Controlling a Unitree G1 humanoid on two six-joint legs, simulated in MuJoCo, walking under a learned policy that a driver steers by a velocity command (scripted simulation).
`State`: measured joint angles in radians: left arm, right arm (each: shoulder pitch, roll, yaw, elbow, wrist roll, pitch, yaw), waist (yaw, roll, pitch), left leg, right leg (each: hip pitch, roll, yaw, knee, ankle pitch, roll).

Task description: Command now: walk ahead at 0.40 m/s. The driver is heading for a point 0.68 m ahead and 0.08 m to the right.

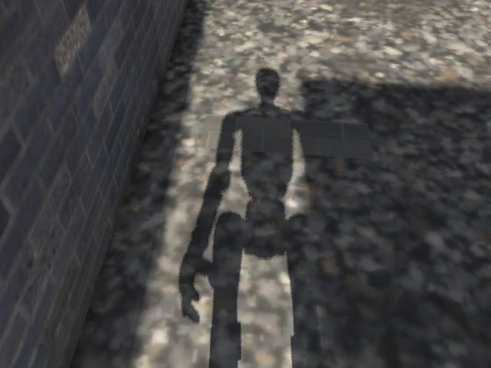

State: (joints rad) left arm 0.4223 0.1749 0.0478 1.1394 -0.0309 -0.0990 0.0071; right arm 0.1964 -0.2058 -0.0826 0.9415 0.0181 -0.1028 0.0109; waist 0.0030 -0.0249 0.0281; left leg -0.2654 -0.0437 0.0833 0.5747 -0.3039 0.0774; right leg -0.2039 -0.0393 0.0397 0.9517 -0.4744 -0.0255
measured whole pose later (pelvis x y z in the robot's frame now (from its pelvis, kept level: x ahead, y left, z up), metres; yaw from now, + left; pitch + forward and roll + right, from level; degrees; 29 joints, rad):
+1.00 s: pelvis +0.38 -0.09 +0.01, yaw +0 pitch +1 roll -1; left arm 0.19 0.22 0.04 1.00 0.01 -0.04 0.02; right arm 0.11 -0.21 -0.05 0.97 0.00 -0.02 -0.03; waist 0.02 -0.01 -0.01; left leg -0.37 0.04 0.00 0.50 -0.15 -0.01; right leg -0.18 0.03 -0.07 0.47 -0.31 -0.03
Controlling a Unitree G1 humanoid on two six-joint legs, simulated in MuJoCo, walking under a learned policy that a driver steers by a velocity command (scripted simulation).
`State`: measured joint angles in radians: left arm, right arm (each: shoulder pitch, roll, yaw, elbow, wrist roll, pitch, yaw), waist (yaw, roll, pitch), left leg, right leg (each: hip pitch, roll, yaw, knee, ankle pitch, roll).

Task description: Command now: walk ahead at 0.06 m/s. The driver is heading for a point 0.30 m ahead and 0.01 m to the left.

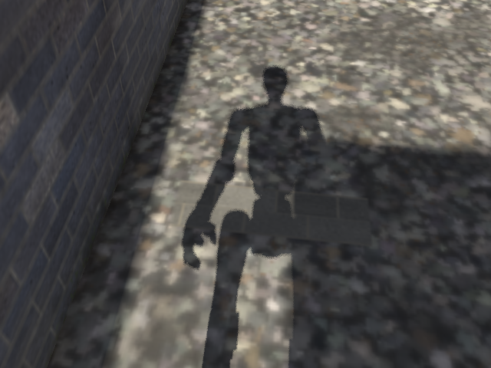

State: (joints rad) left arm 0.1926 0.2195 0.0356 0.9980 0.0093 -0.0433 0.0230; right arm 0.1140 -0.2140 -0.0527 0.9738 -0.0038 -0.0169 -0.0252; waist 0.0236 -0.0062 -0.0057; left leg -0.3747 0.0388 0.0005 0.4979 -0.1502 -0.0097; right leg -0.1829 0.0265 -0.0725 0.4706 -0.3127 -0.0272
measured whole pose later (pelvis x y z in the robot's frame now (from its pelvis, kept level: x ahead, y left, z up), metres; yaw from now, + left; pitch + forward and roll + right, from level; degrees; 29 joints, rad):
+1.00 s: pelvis +0.10 +0.05 +0.01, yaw +0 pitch +1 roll +0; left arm 0.18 0.24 0.07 1.00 -0.01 -0.05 0.03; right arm 0.30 -0.18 -0.01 1.10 -0.02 -0.08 0.00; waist -0.02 -0.03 0.02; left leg -0.15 -0.02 0.08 0.38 -0.23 0.05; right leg -0.51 -0.07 0.00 0.98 -0.33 0.01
